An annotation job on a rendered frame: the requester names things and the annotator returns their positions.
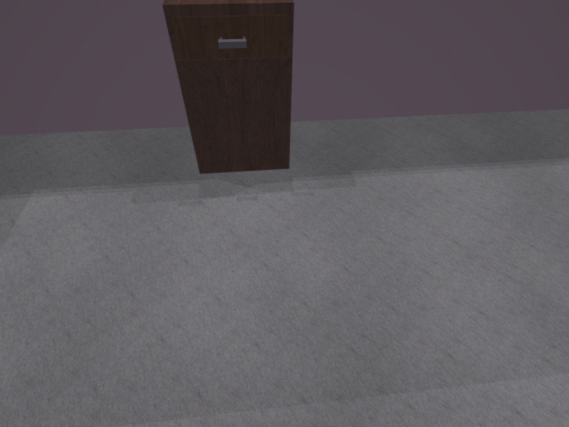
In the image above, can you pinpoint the drawer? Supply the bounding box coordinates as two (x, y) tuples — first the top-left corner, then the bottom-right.
(172, 14), (287, 60)

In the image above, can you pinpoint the handle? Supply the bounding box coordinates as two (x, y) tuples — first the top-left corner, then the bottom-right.
(218, 36), (247, 49)

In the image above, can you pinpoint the cabinet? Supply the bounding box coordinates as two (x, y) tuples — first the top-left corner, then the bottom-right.
(163, 0), (294, 173)

